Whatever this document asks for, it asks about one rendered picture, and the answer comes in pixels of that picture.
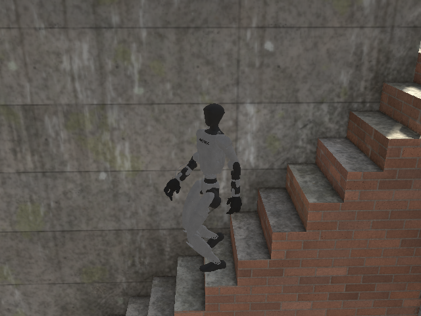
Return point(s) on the left robot hand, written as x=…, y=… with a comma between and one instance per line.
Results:
x=235, y=204

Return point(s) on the robot right thigh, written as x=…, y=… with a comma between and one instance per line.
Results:
x=192, y=199

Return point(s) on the right robot upper arm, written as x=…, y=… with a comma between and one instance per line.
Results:
x=196, y=155

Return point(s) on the robot left foot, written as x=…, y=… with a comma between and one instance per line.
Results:
x=212, y=267

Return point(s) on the robot left forearm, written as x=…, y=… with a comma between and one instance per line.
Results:
x=235, y=184

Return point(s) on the robot right forearm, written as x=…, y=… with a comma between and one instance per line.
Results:
x=186, y=170

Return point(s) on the left robot upper arm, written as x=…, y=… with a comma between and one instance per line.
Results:
x=225, y=144

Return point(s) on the right robot hand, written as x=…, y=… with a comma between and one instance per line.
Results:
x=173, y=185

